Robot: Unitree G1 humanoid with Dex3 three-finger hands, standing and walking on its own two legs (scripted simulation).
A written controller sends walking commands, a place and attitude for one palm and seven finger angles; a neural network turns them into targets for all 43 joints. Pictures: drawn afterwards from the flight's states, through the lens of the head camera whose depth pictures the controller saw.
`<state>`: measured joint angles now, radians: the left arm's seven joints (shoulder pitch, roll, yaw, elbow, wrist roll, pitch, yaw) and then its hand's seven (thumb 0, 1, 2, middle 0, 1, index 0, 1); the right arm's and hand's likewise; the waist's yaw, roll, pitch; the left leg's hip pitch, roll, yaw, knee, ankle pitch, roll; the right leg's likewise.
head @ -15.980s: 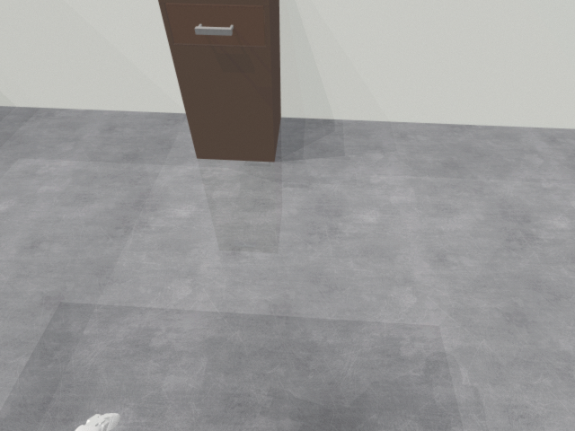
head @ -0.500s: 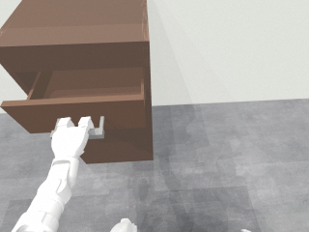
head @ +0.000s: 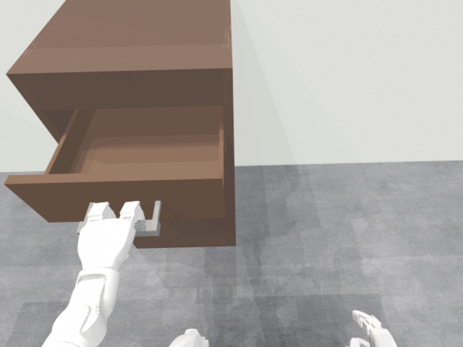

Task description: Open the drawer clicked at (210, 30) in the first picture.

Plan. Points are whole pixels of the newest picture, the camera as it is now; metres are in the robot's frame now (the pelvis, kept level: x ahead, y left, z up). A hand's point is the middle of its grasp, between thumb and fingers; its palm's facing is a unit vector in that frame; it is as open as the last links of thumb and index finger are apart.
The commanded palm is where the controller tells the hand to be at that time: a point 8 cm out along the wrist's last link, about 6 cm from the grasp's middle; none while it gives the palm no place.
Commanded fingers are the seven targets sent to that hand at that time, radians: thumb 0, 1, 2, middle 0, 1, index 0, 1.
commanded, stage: pull the drawer open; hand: left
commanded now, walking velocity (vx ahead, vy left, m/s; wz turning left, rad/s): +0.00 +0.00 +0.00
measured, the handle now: (122, 218) +0.35 +0.23 -0.01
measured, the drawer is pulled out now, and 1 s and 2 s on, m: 0.19 0.30 0.30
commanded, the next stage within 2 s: open the thumb to release the handle in 1.04 s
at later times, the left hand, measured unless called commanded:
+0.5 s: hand (115, 275) +0.25 +0.22 -0.03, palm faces -0.02 -0.07 -1.00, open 5.6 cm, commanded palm +0.21 +0.22 +0.02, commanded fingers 0.00 0.90 0.90 -0.40 -1.35 -0.40 -1.35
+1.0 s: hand (106, 311) +0.19 +0.22 -0.03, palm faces -0.01 -0.09 -1.00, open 5.7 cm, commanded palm +0.15 +0.22 +0.02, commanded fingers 0.00 0.90 0.90 -0.40 -1.35 -0.40 -1.35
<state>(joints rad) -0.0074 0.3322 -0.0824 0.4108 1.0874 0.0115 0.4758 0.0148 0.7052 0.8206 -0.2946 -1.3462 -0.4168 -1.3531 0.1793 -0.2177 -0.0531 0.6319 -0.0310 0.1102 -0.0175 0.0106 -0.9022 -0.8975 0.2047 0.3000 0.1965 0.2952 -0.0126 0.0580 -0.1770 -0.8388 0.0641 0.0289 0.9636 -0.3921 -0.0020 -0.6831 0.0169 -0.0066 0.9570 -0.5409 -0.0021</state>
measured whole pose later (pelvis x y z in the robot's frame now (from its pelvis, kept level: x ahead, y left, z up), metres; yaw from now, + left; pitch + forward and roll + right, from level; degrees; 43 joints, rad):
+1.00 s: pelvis +0.00 -0.01 -0.02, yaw +1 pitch +15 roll +0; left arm 0.44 0.34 -0.07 0.02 1.07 -0.02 0.51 0.02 0.70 0.78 -0.30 -1.35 -0.42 -1.35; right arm 0.11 -0.21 -0.02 0.55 -0.06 0.11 0.02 0.01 -0.90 -0.90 0.20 0.30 0.20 0.30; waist 0.03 0.06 -0.18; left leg -0.88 0.06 0.02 1.05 -0.43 -0.02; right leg -0.73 0.02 -0.01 1.07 -0.60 -0.02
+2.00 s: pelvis -0.02 +0.00 -0.02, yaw +1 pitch +14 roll -1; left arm 0.34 0.32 -0.12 0.07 1.08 0.03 0.51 0.00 -0.48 0.31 -0.30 -1.20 -0.32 -1.20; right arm 0.14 -0.21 -0.02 0.58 -0.06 0.11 0.00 0.01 -0.90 -0.90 0.20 0.30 0.20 0.30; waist 0.04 0.07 -0.17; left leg -0.89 0.05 0.00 1.06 -0.41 -0.01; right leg -0.73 0.01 -0.03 1.07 -0.58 -0.01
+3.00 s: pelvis +0.00 -0.02 +0.03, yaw +2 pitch +4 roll +0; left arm 0.42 0.43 -0.05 -0.27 0.94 0.05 0.23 0.00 -0.49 0.30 -0.32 -1.20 -0.32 -1.20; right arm 0.11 -0.23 0.00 0.58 -0.02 0.09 -0.01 0.01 -0.90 -0.90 0.20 0.30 0.20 0.30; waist 0.08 0.09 -0.09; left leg -0.50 0.04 0.01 0.73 -0.30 -0.02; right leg -0.36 0.00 -0.03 0.75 -0.47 -0.02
